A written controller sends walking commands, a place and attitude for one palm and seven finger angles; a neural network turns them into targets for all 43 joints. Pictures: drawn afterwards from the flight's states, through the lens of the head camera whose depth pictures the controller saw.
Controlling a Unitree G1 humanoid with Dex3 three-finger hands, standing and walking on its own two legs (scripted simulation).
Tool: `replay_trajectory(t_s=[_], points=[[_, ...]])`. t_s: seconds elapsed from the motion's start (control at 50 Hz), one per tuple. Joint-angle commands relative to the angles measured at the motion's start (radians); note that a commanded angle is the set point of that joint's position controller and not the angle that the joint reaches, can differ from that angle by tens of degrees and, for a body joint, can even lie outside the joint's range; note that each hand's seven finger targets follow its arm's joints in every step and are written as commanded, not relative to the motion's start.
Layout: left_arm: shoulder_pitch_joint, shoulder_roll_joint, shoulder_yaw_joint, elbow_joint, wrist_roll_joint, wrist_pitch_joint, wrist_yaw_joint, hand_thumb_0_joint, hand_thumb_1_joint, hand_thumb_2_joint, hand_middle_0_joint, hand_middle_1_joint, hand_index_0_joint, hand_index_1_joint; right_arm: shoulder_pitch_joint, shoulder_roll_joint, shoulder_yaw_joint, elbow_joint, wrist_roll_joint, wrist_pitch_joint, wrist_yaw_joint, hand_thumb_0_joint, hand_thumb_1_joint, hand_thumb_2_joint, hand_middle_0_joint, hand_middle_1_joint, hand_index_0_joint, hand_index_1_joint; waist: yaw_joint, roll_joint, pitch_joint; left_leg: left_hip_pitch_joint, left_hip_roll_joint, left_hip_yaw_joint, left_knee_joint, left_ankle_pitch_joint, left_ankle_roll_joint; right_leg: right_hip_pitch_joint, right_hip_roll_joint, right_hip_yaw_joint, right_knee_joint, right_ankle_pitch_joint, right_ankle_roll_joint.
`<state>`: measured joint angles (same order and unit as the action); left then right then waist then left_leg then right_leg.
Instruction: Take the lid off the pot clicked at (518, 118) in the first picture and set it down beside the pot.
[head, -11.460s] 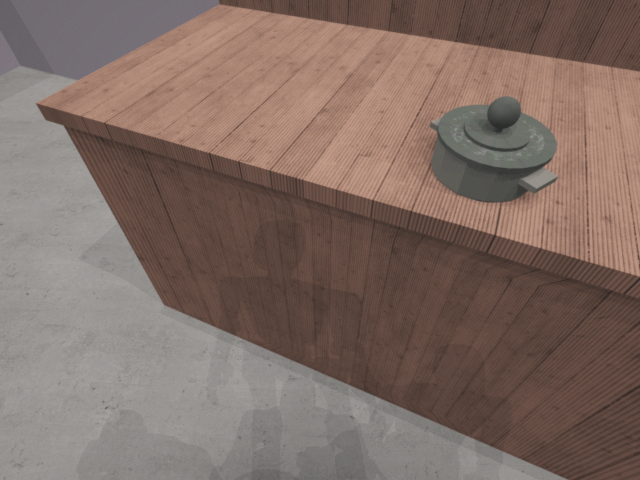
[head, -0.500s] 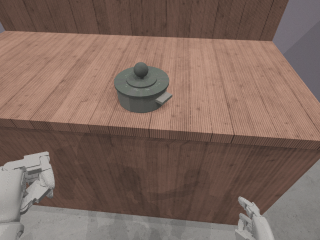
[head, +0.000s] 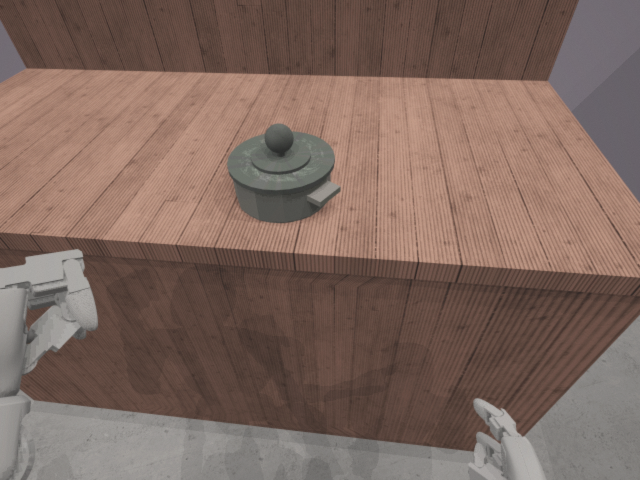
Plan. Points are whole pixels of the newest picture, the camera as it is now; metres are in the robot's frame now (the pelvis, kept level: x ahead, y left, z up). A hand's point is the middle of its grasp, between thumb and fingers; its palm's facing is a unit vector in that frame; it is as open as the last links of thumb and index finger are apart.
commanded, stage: reach forward and open the fingers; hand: left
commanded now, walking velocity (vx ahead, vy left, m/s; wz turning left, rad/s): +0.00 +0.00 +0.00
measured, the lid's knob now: (279, 138) +0.56 +0.15 +0.16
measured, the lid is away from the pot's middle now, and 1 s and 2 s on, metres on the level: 0.00 0.00 0.00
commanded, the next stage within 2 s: move the open hand above the knob in 1.04 s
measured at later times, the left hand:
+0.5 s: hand (69, 293) +0.21 +0.27 +0.19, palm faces +0.02 -0.01 -1.00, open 4.3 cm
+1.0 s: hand (97, 237) +0.25 +0.26 +0.22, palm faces -0.03 +0.01 -1.00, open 9.7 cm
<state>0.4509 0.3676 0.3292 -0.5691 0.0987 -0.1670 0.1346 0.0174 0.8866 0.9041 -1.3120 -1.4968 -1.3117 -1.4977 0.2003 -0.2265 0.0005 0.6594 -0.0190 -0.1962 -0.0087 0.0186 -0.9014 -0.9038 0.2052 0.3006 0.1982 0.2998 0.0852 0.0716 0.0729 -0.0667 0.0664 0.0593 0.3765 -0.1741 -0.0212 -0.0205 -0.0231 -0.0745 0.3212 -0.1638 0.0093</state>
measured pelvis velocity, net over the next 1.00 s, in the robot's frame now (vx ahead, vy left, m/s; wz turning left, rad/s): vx -0.04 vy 0.00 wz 0.02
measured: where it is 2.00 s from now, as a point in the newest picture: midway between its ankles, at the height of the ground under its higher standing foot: outside the picture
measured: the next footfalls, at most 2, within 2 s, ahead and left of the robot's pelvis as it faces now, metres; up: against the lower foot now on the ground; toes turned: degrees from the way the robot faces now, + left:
none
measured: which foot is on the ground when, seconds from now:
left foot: down 0.00-1.00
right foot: down 0.00-1.00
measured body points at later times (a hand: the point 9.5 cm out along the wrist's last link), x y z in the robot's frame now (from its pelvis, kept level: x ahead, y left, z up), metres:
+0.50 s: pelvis -0.02 +0.00 +0.00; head -0.04 -0.06 +0.44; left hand +0.20 +0.27 +0.25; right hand +0.24 -0.19 -0.07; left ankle +0.03 +0.13 -0.75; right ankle +0.02 -0.13 -0.75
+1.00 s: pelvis -0.04 +0.00 +0.00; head -0.06 -0.04 +0.44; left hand +0.25 +0.26 +0.28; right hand +0.18 -0.20 -0.09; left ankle +0.03 +0.13 -0.75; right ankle +0.02 -0.12 -0.75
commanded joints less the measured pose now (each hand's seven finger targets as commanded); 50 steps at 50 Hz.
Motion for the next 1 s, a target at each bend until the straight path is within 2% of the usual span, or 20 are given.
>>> replay_trajectory(t_s=[0.0, 0.06, 0.14, 0.2, 0.24, 0.28, 0.32, 0.42, 0.44, 0.52, 0.56, 0.62, 0.68, 0.74, 0.78, 0.82, 0.86, 0.92, 0.94, 0.98], points=[[-0.109, 0.276, 0.061, -0.193, 0.243, 0.095, 0.036, 0.000, 0.806, 0.984, -1.281, -1.358, -1.281, -1.358, -0.201, -0.136, -0.030, -0.200, 0.015, 0.029, 0.019, 0.000, -0.900, -0.900, 0.200, 0.300, 0.200, 0.300, 0.030, 0.091, -0.013, -0.137, -0.095, 0.002, -0.080, -0.059, 0.019, -0.081, 0.048, -0.007, 0.013, -0.095, -0.033], [-0.098, 0.414, 0.104, -0.249, 0.371, 0.196, 0.016, 0.000, 0.735, 1.047, -1.267, -1.252, -1.267, -1.252, -0.221, -0.142, -0.026, -0.246, 0.029, 0.093, 0.022, 0.000, -0.900, -0.900, 0.200, 0.300, 0.200, 0.300, 0.054, 0.015, -0.131, -0.128, -0.102, 0.026, -0.018, 0.018, 0.028, -0.041, 0.044, 0.021, 0.042, -0.053, -0.029], [-0.216, 0.479, 0.067, -0.121, 0.520, 0.285, -0.058, 0.000, 0.619, 1.131, -1.241, -1.110, -1.241, -1.110, -0.252, -0.156, -0.019, -0.235, 0.051, 0.140, 0.018, 0.000, -0.900, -0.900, 0.200, 0.300, 0.200, 0.300, 0.027, -0.082, -0.150, -0.118, -0.096, 0.018, 0.004, 0.067, 0.032, -0.074, 0.041, 0.027, 0.034, -0.016, -0.015], [-0.279, 0.509, 0.033, 0.002, 0.556, 0.318, -0.140, 0.000, 0.515, 1.194, -1.216, -1.003, -1.216, -1.003, -0.268, -0.175, -0.019, -0.217, 0.064, 0.152, 0.003, 0.000, -0.900, -0.900, 0.200, 0.300, 0.200, 0.300, 0.019, -0.071, -0.102, -0.111, -0.096, 0.002, -0.017, 0.054, 0.036, -0.097, 0.038, 0.022, 0.010, -0.012, -0.003], [-0.437, 0.537, 0.010, -0.080, 0.572, 0.311, -0.194, 0.000, 0.442, 1.236, -1.198, -0.932, -1.198, -0.932, -0.300, -0.175, -0.015, -0.223, 0.064, 0.136, 0.003, 0.000, -0.900, -0.900, 0.200, 0.300, 0.200, 0.300, 0.017, -0.029, -0.198, -0.064, -0.104, -0.010, -0.020, 0.091, 0.038, -0.071, 0.039, 0.024, 0.016, 0.013, -0.005], [-0.448, 0.523, -0.033, -0.096, 0.565, 0.304, -0.241, 0.000, 0.367, 1.278, -1.178, -0.861, -1.178, -0.861, -0.313, -0.168, -0.015, -0.222, 0.058, 0.119, -0.006, 0.000, -0.900, -0.900, 0.200, 0.300, 0.200, 0.300, 0.024, 0.000, -0.223, -0.037, -0.112, -0.024, -0.034, 0.118, 0.044, -0.062, 0.046, 0.016, 0.016, 0.043, -0.004], [-0.421, 0.585, 0.018, -0.087, 0.580, 0.317, -0.292, 0.000, 0.291, 1.320, -1.157, -0.790, -1.157, -0.790, -0.343, -0.163, -0.006, -0.236, 0.060, 0.105, -0.003, 0.000, -0.900, -0.900, 0.200, 0.300, 0.200, 0.300, 0.042, 0.002, -0.240, -0.033, -0.116, -0.031, -0.030, 0.155, 0.041, -0.050, 0.064, 0.016, 0.018, 0.076, -0.006], [-0.531, 0.666, 0.058, 0.154, 0.601, 0.324, -0.403, 0.000, 0.103, 1.425, -1.101, -0.613, -1.101, -0.613, -0.322, -0.170, 0.006, -0.207, 0.061, 0.147, -0.010, 0.000, -0.900, -0.900, 0.200, 0.300, 0.200, 0.300, 0.028, -0.051, -0.113, -0.096, -0.110, -0.021, -0.062, 0.105, 0.038, -0.100, 0.071, 0.014, -0.030, 0.016, -0.002], [-0.647, 0.665, 0.024, 0.129, 0.595, 0.309, -0.426, 0.000, 0.066, 1.446, -1.089, -0.578, -1.089, -0.578, -0.318, -0.176, 0.009, -0.204, 0.057, 0.154, -0.012, 0.000, -0.900, -0.900, 0.200, 0.300, 0.200, 0.300, 0.016, -0.032, -0.138, -0.085, -0.116, -0.016, -0.067, 0.106, 0.041, -0.084, 0.055, 0.012, -0.026, 0.008, -0.005], [-0.706, 0.587, -0.076, 0.000, 0.561, 0.289, -0.490, 0.000, -0.079, 1.530, -1.039, -0.436, -1.039, -0.436, -0.356, -0.149, 0.010, -0.255, 0.067, 0.129, -0.006, 0.000, -0.900, -0.900, 0.200, 0.300, 0.200, 0.300, 0.019, 0.066, -0.275, 0.002, -0.128, -0.024, -0.066, 0.146, 0.046, -0.059, 0.081, 0.014, -0.029, 0.046, -0.004], [-0.733, 0.620, -0.068, 0.062, 0.555, 0.274, -0.517, 0.000, -0.149, 1.572, -1.012, -0.365, -1.012, -0.365, -0.314, -0.160, 0.006, -0.229, 0.055, 0.126, -0.015, 0.000, -0.900, -0.900, 0.200, 0.300, 0.200, 0.300, 0.021, 0.031, -0.271, 0.005, -0.133, -0.013, -0.073, 0.145, 0.052, -0.056, 0.072, 0.005, -0.031, 0.030, -0.003], [-0.735, 0.727, 0.035, 0.228, 0.600, 0.293, -0.537, 0.000, -0.251, 1.635, -0.972, -0.258, -0.972, -0.258, -0.307, -0.178, 0.008, -0.225, 0.057, 0.146, -0.011, 0.000, -0.900, -0.900, 0.200, 0.300, 0.200, 0.300, 0.029, -0.026, -0.192, -0.060, -0.123, -0.018, -0.087, 0.079, 0.042, -0.100, 0.084, 0.010, -0.058, -0.043, -0.004], [-0.932, 0.696, -0.032, 0.274, 0.591, 0.275, -0.550, 0.000, -0.349, 1.698, -0.933, -0.152, -0.933, -0.152, -0.299, -0.179, 0.010, -0.222, 0.064, 0.166, -0.015, 0.000, -0.900, -0.900, 0.200, 0.300, 0.200, 0.300, 0.012, -0.017, -0.169, -0.076, -0.124, -0.015, -0.107, 0.014, 0.045, -0.117, 0.069, 0.007, -0.064, -0.115, -0.006], [-1.019, 0.642, -0.097, 0.111, 0.566, 0.265, -0.569, 0.000, -0.411, 1.740, -0.902, -0.081, -0.902, -0.081, -0.324, -0.164, 0.009, -0.255, 0.064, 0.131, -0.003, 0.000, -0.900, -0.900, 0.200, 0.300, 0.200, 0.300, 0.023, 0.070, -0.333, -0.003, -0.137, -0.026, -0.092, 0.075, 0.051, -0.055, 0.065, 0.023, -0.039, -0.056, -0.016], [-0.937, 0.583, -0.142, 0.169, 0.552, 0.266, -0.580, 0.000, -0.408, 1.740, -0.895, -0.081, -0.895, -0.081, -0.302, -0.159, 0.006, -0.246, 0.067, 0.126, -0.004, 0.000, -0.900, -0.900, 0.200, 0.300, 0.200, 0.300, 0.016, 0.015, -0.274, -0.021, -0.132, -0.025, -0.109, 0.033, 0.052, -0.084, 0.076, 0.007, -0.048, -0.075, -0.005], [-0.906, 0.625, -0.095, 0.288, 0.587, 0.288, -0.583, 0.000, -0.405, 1.740, -0.890, -0.081, -0.890, -0.081, -0.296, -0.171, 0.005, -0.237, 0.073, 0.129, 0.000, 0.000, -0.900, -0.900, 0.200, 0.300, 0.200, 0.300, 0.017, -0.022, -0.200, -0.070, -0.122, -0.025, -0.120, -0.022, 0.045, -0.131, 0.092, 0.006, -0.062, -0.124, -0.005], [-1.052, 0.701, -0.054, 0.328, 0.617, 0.282, -0.576, 0.000, -0.402, 1.740, -0.886, -0.081, -0.886, -0.081, -0.281, -0.176, 0.006, -0.224, 0.067, 0.148, -0.010, 0.000, -0.900, -0.900, 0.200, 0.300, 0.200, 0.300, 0.014, -0.049, -0.202, -0.082, -0.122, -0.015, -0.123, -0.054, 0.049, -0.121, 0.075, 0.014, -0.054, -0.169, -0.011], [-1.144, 0.729, -0.044, 0.339, 0.628, 0.288, -0.563, 0.000, -0.398, 1.729, -0.881, -0.081, -0.881, -0.081, -0.302, -0.172, 0.007, -0.241, 0.073, 0.145, -0.003, 0.000, -0.900, -0.900, 0.200, 0.300, 0.200, 0.300, 0.025, 0.015, -0.237, -0.090, -0.127, -0.024, -0.111, -0.064, 0.045, -0.130, 0.084, 0.021, -0.047, -0.179, -0.016], [-1.232, 0.680, -0.105, 0.302, 0.626, 0.282, -0.570, 0.000, -0.396, 1.722, -0.879, -0.081, -0.879, -0.081, -0.311, -0.164, 0.014, -0.244, 0.074, 0.140, 0.000, 0.000, -0.900, -0.900, 0.200, 0.300, 0.200, 0.300, 0.013, 0.035, -0.283, -0.069, -0.130, -0.027, -0.114, -0.079, 0.045, -0.112, 0.068, 0.032, -0.032, -0.181, -0.021], [-1.164, 0.623, -0.143, 0.319, 0.596, 0.284, -0.576, 0.000, -0.393, 1.709, -0.877, -0.081, -0.877, -0.081, -0.297, -0.154, 0.008, -0.246, 0.077, 0.140, -0.003, 0.000, -0.900, -0.900, 0.200, 0.300, 0.200, 0.300, 0.016, 0.026, -0.281, -0.066, -0.128, -0.032, -0.118, -0.100, 0.049, -0.117, 0.074, 0.030, -0.027, -0.171, -0.014]])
